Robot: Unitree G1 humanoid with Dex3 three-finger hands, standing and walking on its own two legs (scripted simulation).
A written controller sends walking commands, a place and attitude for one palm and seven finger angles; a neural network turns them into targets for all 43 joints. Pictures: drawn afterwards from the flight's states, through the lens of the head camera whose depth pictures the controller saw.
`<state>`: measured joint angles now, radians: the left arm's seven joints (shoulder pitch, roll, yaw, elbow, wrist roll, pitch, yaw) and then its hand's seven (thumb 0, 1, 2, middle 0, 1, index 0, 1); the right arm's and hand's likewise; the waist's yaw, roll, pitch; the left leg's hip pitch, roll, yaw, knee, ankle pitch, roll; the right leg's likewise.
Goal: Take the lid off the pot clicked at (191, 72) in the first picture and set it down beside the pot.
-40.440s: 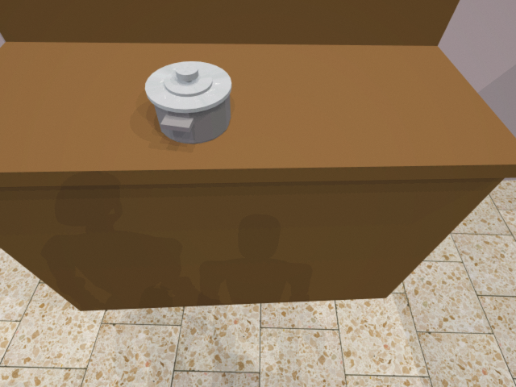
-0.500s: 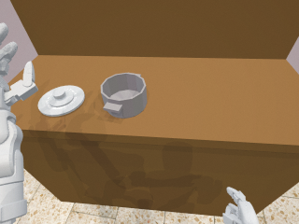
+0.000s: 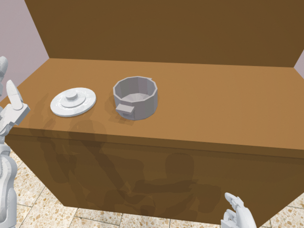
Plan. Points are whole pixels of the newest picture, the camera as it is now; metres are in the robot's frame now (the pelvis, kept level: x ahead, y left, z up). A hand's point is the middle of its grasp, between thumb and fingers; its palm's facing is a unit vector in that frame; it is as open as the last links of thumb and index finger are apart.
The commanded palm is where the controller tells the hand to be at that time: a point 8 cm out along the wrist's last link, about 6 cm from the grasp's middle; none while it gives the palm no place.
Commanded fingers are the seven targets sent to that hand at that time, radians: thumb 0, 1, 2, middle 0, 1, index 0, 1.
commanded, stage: draw the hand back to the body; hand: left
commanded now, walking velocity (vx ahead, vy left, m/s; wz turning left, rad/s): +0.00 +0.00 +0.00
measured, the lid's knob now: (71, 95) +0.51 +0.36 +0.08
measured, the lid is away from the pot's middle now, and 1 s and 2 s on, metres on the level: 0.24 0.24 0.24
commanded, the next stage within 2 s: step back with the hand held close in 0.46 s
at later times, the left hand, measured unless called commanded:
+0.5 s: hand (2, 133) +0.18 +0.26 +0.26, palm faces +0.52 -0.80 -0.28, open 7.4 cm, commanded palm +0.13 +0.30 +0.26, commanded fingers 0.00 0.90 0.90 -0.20 -0.30 -0.20 -0.30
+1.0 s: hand (7, 154) +0.15 +0.25 +0.24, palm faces +0.36 -0.78 -0.52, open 7.4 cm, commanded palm +0.10 +0.31 +0.26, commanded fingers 0.00 0.90 0.90 -0.20 -0.30 -0.20 -0.30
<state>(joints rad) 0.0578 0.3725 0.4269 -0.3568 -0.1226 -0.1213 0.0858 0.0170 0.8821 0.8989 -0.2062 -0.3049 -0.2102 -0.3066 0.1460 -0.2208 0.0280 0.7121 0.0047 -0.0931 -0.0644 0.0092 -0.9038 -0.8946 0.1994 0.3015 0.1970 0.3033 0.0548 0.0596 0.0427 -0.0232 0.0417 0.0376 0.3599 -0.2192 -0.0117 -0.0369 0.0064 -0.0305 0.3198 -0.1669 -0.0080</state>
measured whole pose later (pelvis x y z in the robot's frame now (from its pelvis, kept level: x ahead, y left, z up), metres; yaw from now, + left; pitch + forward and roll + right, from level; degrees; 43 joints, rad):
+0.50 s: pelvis +0.00 +0.02 +0.00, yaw +1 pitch -7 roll -1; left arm 0.29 0.37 0.42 -0.62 -0.10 -0.13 0.09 0.02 0.88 0.90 -0.21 -0.30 -0.21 -0.30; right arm 0.15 -0.19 0.04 0.69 -0.01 -0.12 -0.06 0.01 -0.90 -0.89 0.20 0.30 0.20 0.30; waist 0.09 0.04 0.04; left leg -0.04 0.02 0.04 0.40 -0.24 0.01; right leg -0.03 -0.01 -0.03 0.33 -0.17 0.01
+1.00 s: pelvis -0.04 +0.04 -0.01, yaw -1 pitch -1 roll -1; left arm 0.54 0.53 0.54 -0.83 -0.08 -0.22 0.10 0.02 0.88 0.90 -0.21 -0.30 -0.22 -0.31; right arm 0.20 -0.22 -0.02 0.55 0.02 -0.01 -0.05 0.01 -0.91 -0.89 0.20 0.30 0.20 0.30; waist -0.01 -0.04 0.05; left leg -0.28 0.00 0.07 0.53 -0.23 0.04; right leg -0.30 -0.04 0.00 0.49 -0.17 0.03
